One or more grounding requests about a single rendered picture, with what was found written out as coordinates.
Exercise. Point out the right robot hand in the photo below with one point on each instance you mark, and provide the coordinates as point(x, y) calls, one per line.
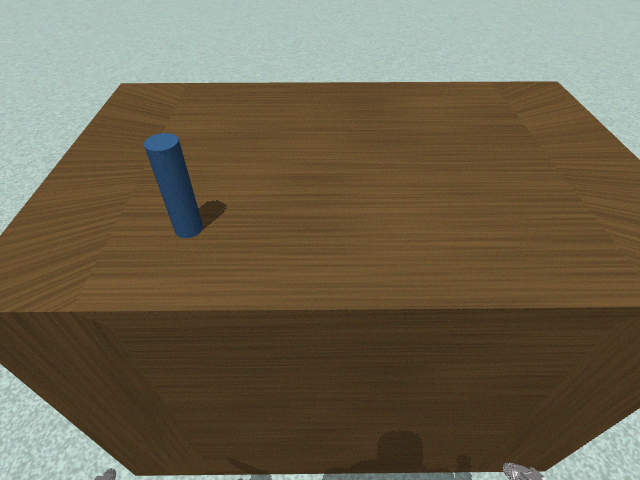
point(518, 472)

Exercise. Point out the can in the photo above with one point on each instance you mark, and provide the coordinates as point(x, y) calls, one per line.
point(169, 167)

